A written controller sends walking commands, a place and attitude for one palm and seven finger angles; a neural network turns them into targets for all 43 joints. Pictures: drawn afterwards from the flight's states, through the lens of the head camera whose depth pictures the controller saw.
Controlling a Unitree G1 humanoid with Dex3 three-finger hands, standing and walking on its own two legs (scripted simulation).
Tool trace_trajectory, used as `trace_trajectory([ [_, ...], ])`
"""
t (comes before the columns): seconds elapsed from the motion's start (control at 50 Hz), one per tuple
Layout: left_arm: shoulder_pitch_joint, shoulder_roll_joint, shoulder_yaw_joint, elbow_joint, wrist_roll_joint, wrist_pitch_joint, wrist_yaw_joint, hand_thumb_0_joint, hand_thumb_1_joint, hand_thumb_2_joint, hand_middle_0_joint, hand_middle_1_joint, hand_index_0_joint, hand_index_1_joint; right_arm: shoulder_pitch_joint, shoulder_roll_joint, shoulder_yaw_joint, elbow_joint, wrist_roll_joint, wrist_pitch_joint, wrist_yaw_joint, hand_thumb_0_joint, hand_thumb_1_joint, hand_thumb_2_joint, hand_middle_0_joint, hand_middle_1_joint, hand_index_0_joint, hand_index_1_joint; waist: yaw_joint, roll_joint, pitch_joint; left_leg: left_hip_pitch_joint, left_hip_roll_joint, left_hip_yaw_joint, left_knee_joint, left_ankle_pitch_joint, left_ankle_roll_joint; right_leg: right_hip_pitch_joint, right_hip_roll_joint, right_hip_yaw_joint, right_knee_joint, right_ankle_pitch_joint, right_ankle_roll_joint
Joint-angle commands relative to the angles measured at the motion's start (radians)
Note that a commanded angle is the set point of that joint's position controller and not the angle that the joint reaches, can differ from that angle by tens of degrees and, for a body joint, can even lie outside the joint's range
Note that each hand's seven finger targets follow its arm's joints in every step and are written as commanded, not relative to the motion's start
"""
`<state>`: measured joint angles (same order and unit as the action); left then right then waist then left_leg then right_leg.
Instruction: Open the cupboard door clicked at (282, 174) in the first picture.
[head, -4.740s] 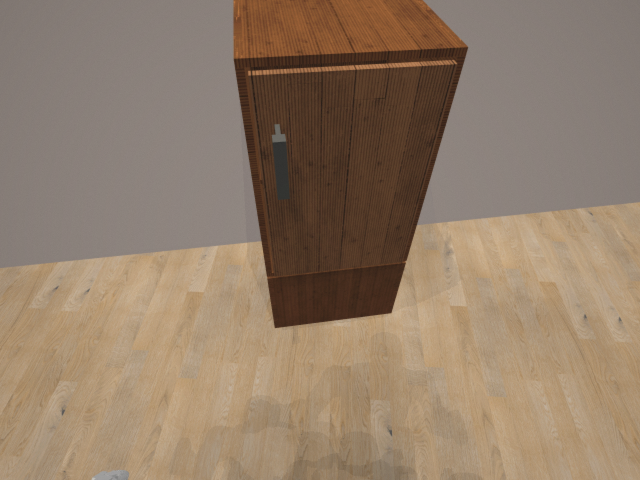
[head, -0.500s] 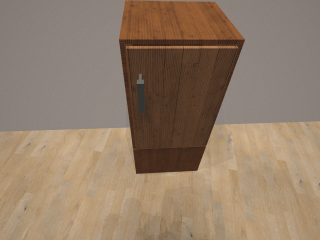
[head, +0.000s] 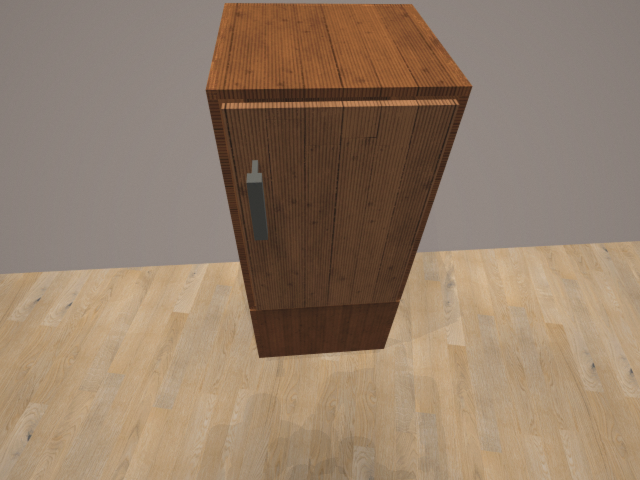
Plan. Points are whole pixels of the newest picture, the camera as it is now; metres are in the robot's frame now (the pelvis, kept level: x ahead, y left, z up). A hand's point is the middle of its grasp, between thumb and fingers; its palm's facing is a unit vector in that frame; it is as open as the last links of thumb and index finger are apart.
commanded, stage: raise the hand with hooked fingers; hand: left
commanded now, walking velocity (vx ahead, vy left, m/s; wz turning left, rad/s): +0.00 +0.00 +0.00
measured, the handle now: (258, 200) +0.57 +0.15 -0.01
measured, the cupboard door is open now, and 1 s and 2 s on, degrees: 0 0 0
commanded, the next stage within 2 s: none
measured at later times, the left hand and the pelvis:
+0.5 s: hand (179, 462) +0.16 +0.19 -0.07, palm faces +0.15 -0.99 +0.02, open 8.5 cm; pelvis -0.03 -0.03 -0.10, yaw +3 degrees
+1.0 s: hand (143, 421) +0.19 +0.23 -0.03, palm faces +0.16 -0.99 -0.06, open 11.5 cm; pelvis -0.04 -0.02 -0.08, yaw +3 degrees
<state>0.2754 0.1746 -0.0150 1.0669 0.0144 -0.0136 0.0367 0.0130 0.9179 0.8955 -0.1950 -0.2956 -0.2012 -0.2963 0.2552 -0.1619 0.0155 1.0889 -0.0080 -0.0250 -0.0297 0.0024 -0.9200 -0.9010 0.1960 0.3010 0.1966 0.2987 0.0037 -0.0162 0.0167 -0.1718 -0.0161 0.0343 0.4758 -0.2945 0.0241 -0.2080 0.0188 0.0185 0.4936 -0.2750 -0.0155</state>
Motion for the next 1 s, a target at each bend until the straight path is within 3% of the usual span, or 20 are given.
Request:
trace_trajectory([
  [0.0,0.046,0.112,0.024,-0.039,-0.003,-0.016,0.0,0.0,0.9,0.9,-0.2,-0.3,-0.2,-0.3,0.056,-0.108,-0.019,-0.024,-0.003,-0.018,-0.006,0.0,-0.9,-0.9,0.2,0.3,0.2,0.3,-0.003,0.015,0.011,-0.027,0.109,-0.088,-0.083,0.219,0.02,0.028,-0.113,0.102,-0.066,0.268,-0.035],
  [0.06,0.039,0.106,0.025,-0.042,-0.003,-0.015,0.0,0.0,0.9,0.9,-0.2,-0.3,-0.2,-0.3,0.058,-0.111,-0.02,-0.02,-0.002,-0.019,-0.007,0.0,-0.9,-0.9,0.2,0.3,0.2,0.3,-0.002,0.006,0.01,-0.019,0.113,-0.091,-0.088,0.235,0.021,0.03,-0.109,0.096,-0.065,0.27,-0.034],
  [0.08,0.127,0.12,0.034,0.004,0.004,-0.028,0.044,0.0,0.9,0.9,-0.2,-0.3,-0.2,-0.3,-0.041,-0.131,-0.028,-0.086,0.009,-0.015,-0.002,0.0,-0.9,-0.9,0.2,0.3,0.2,0.3,0.036,0.001,0.038,-0.071,0.121,-0.045,0.107,0.296,-0.017,0.025,-0.174,0.134,-0.068,0.653,-0.004],
  [0.1,-0.666,0.4,0.248,-1.581,-0.174,-0.239,0.058,0.0,0.877,0.89,-0.202,-0.315,-0.202,-0.315,-0.019,-0.275,-0.066,-0.433,0.054,-0.166,-0.028,0.0,-0.9,-0.9,0.2,0.3,0.2,0.3,-0.072,0.211,-0.488,0.154,0.009,-0.062,-0.036,0.46,-0.006,0.107,-0.069,0.041,0.024,0.537,-0.039],
  [0.12,-0.127,0.309,0.22,-1.285,-0.086,-0.194,0.09,0.0,0.853,0.88,-0.203,-0.33,-0.203,-0.33,-0.072,-0.183,-0.048,-0.383,0.024,-0.254,-0.065,0.0,-0.9,-0.9,0.2,0.3,0.2,0.3,0.025,0.319,-0.434,0.254,0.069,-0.075,-0.041,0.636,-0.019,0.029,-0.018,0.0,0.077,0.26,-0.048],
  [0.14,0.159,0.03,0.056,-1.112,-0.142,-0.065,0.104,0.0,0.83,0.87,-0.205,-0.345,-0.205,-0.345,-0.091,-0.149,-0.056,-0.384,0.042,-0.276,-0.056,0.0,-0.9,-0.9,0.2,0.3,0.2,0.3,-0.02,0.259,-0.254,0.104,0.062,-0.076,-0.047,0.582,-0.066,-0.107,-0.015,-0.09,0.089,0.052,-0.024],
  [0.16,0.083,-0.031,0.061,-1.053,-0.154,-0.072,0.089,0.0,0.807,0.86,-0.207,-0.36,-0.207,-0.36,-0.051,-0.151,-0.06,-0.373,0.039,-0.276,-0.046,0.0,-0.9,-0.9,0.2,0.3,0.2,0.3,-0.052,0.102,-0.083,-0.008,0.056,-0.078,-0.002,0.465,-0.051,-0.189,-0.016,-0.109,0.077,0.063,-0.009],
  [0.18,0.004,0.048,0.134,-1.051,-0.166,-0.133,0.068,0.0,0.783,0.85,-0.208,-0.375,-0.208,-0.375,-0.076,-0.193,-0.081,-0.427,0.025,-0.283,-0.037,0.0,-0.9,-0.9,0.2,0.3,0.2,0.3,-0.052,0.021,0.022,-0.131,0.037,-0.096,0.061,0.311,-0.039,-0.256,-0.014,-0.12,0.071,0.069,-0.007],
  [0.2,0.105,0.07,0.2,-0.966,-0.177,-0.206,0.03,0.0,0.76,0.84,-0.21,-0.39,-0.21,-0.39,-0.072,-0.207,-0.098,-0.444,0.01,-0.28,-0.03,0.0,-0.9,-0.9,0.2,0.3,0.2,0.3,-0.03,-0.09,-0.032,-0.213,0.025,-0.076,0.121,0.211,-0.029,-0.289,-0.009,-0.129,0.097,0.055,-0.006],
  [0.22,0.225,0.011,0.193,-0.873,-0.201,-0.286,-0.019,0.0,0.737,0.83,-0.212,-0.405,-0.212,-0.405,-0.09,-0.197,-0.101,-0.479,0.0,-0.284,-0.022,0.0,-0.9,-0.9,0.2,0.3,0.2,0.3,-0.005,-0.207,-0.055,-0.314,0.015,-0.071,0.197,0.142,-0.023,-0.343,-0.005,-0.137,0.169,0.027,-0.003],
  [0.24,0.308,0.009,0.219,-0.79,-0.213,-0.366,-0.081,0.0,0.713,0.82,-0.213,-0.42,-0.213,-0.42,-0.101,-0.196,-0.105,-0.511,0.007,-0.289,-0.006,0.0,-0.9,-0.9,0.2,0.3,0.2,0.3,0.037,-0.176,-0.07,-0.396,0.0,-0.057,0.264,0.12,-0.03,-0.369,-0.011,-0.117,0.238,0.032,-0.012],
  [0.3,0.278,0.021,0.23,-0.865,-0.277,-0.639,-0.287,0.0,0.643,0.79,-0.218,-0.465,-0.218,-0.465,-0.139,-0.199,-0.117,-0.596,-0.004,-0.302,0.036,0.0,-0.9,-0.9,0.2,0.3,0.2,0.3,0.067,-0.097,-0.225,-0.586,-0.025,-0.022,0.463,0.055,-0.044,-0.46,-0.015,-0.057,0.439,0.04,-0.022],
  [0.32,0.274,0.067,0.268,-0.863,-0.295,-0.67,-0.335,0.0,0.62,0.78,-0.22,-0.48,-0.22,-0.48,-0.144,-0.206,-0.12,-0.632,0.002,-0.304,0.039,0.0,-0.9,-0.9,0.2,0.3,0.2,0.3,0.072,-0.085,-0.268,-0.637,-0.031,-0.011,0.507,0.032,-0.037,-0.459,-0.021,-0.025,0.465,0.027,-0.021],
  [0.38,0.16,0.143,0.309,-0.984,-0.352,-0.57,-0.405,0.0,0.55,0.75,-0.225,-0.525,-0.225,-0.525,-0.172,-0.226,-0.114,-0.757,0.031,-0.272,0.021,0.0,-0.9,-0.9,0.2,0.3,0.2,0.3,0.071,-0.056,-0.334,-0.737,-0.051,0.014,0.563,-0.098,-0.015,-0.441,-0.045,0.092,0.417,-0.198,-0.005],
  [0.42,0.082,0.196,0.357,-1.118,-0.366,-0.504,-0.377,0.0,0.503,0.73,-0.228,-0.555,-0.228,-0.555,-0.13,-0.217,-0.108,-0.779,0.034,-0.259,0.003,0.0,-0.9,-0.9,0.2,0.3,0.2,0.3,0.054,0.004,-0.391,-0.712,-0.038,-0.001,0.584,-0.052,-0.003,-0.425,-0.041,0.101,0.412,-0.154,0.002],
  [0.54,-0.116,0.207,0.293,-1.394,-0.304,-0.539,-0.288,0.0,0.363,0.67,-0.238,-0.645,-0.238,-0.645,-0.047,-0.2,-0.082,-0.707,0.009,-0.236,-0.025,0.0,-0.9,-0.9,0.2,0.3,0.2,0.3,-0.056,0.081,-0.4,-0.633,0.011,-0.061,0.643,0.07,0.015,-0.504,-0.004,0.041,0.486,0.079,-0.001],
  [0.58,-0.085,0.19,0.276,-1.32,-0.301,-0.532,-0.311,0.0,0.317,0.65,-0.242,-0.675,-0.242,-0.675,-0.049,-0.2,-0.077,-0.679,0.012,-0.242,-0.031,0.0,-0.9,-0.9,0.2,0.3,0.2,0.3,-0.061,0.112,-0.38,-0.636,0.013,-0.065,0.639,0.049,0.013,-0.532,-0.002,0.022,0.478,0.045,-0.001],
  [0.74,-0.02,0.272,0.411,-1.123,-0.371,-0.359,-0.366,0.0,0.13,0.57,-0.255,-0.795,-0.255,-0.795,-0.091,-0.196,-0.057,-0.696,0.041,-0.236,-0.042,0.0,-0.9,-0.9,0.2,0.3,0.2,0.3,0.019,0.029,-0.406,-0.691,0.002,-0.066,0.556,-0.004,0.005,-0.372,-0.026,0.062,0.373,-0.1,0.013],
  [0.88,-0.06,0.267,0.428,-1.081,-0.369,-0.438,-0.328,0.0,-0.033,0.5,-0.267,-0.9,-0.267,-0.9,-0.055,-0.205,-0.062,-0.669,0.032,-0.252,-0.037,0.0,-0.9,-0.9,0.2,0.3,0.2,0.3,0.006,-0.011,-0.353,-0.68,0.004,-0.065,0.508,-0.024,0.006,-0.415,-0.023,0.033,0.366,-0.142,0.013],
  [0.98,-0.113,0.278,0.406,-1.063,-0.363,-0.464,-0.35,0.0,-0.15,0.45,-0.275,-0.975,-0.275,-0.975,-0.032,-0.231,-0.064,-0.675,0.036,-0.26,-0.043,0.0,-0.9,-0.9,0.2,0.3,0.2,0.3,-0.002,0.048,-0.336,-0.618,0.003,-0.066,0.458,-0.061,0.008,-0.467,-0.011,-0.015,0.37,-0.193,-0.002],
])
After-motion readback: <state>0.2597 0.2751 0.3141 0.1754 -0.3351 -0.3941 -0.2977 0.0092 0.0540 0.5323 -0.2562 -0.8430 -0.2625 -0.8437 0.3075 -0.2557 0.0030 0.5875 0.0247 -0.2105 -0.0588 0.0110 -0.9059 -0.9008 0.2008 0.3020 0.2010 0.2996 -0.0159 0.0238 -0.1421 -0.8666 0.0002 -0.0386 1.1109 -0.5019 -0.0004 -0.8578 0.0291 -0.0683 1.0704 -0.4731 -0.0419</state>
